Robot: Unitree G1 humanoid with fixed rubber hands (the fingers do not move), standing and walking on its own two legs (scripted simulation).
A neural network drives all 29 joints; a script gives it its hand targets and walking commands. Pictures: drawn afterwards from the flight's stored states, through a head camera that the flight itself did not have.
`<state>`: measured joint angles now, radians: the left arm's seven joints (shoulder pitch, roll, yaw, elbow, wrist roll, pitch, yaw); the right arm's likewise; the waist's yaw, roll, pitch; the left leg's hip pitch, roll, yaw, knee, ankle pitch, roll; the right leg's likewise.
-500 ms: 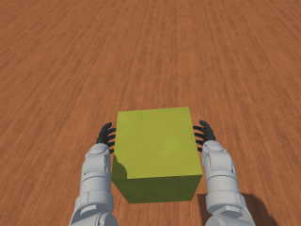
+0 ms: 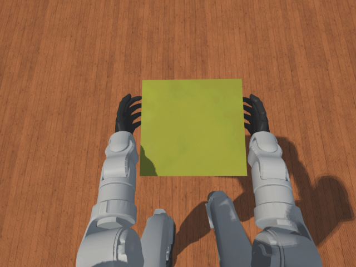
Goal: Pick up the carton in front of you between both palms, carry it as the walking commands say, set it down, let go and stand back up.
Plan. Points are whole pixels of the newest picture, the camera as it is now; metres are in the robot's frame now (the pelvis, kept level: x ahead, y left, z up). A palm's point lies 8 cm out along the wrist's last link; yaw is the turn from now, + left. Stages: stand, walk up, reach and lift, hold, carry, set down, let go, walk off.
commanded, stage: set down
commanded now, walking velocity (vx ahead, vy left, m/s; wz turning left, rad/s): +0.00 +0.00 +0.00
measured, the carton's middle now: (190, 135) +0.41 -0.05 -0.15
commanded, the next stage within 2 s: none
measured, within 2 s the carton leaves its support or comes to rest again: rests again in 1.76 s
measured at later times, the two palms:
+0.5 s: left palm (148, 133) +0.45 +0.08 -0.22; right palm (250, 136) +0.40 -0.22 -0.23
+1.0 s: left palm (162, 134) +0.48 +0.05 -0.36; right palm (244, 142) +0.41 -0.24 -0.37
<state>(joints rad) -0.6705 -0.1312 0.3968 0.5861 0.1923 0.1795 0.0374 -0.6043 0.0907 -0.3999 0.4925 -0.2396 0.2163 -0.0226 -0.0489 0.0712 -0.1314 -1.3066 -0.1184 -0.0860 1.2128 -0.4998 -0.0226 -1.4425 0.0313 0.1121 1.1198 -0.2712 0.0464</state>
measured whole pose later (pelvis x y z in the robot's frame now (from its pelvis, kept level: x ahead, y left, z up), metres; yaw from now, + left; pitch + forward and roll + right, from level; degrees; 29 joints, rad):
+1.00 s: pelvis -0.05 +0.00 -0.22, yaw +5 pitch +46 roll +3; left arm -1.31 0.09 0.25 1.00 0.07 0.17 0.16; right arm -1.10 -0.12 -0.51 0.75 -0.16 0.22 -0.04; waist -0.15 0.10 0.04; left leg -2.18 -0.24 -0.06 2.00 -0.64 -0.08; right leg -2.31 0.07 0.14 1.87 -0.37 0.11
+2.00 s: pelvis -0.05 +0.01 -0.27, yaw +6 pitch +42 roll -1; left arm -1.43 0.17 0.11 1.19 0.05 0.09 0.12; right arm -1.23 -0.23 -0.47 1.06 -0.07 0.09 0.01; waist -0.19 0.09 0.21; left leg -2.26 -0.21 -0.04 2.17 -0.65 -0.05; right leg -2.35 -0.03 0.07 2.03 -0.42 0.08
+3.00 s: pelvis -0.05 -0.01 -0.19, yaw +3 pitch +44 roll +2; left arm -1.24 0.26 0.13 0.98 -0.01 0.15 0.10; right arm -1.03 -0.24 -0.37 0.84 0.09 0.10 -0.04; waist -0.17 0.06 0.01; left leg -2.03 -0.09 -0.03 1.90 -0.64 -0.04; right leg -2.16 0.01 0.05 1.77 -0.38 0.02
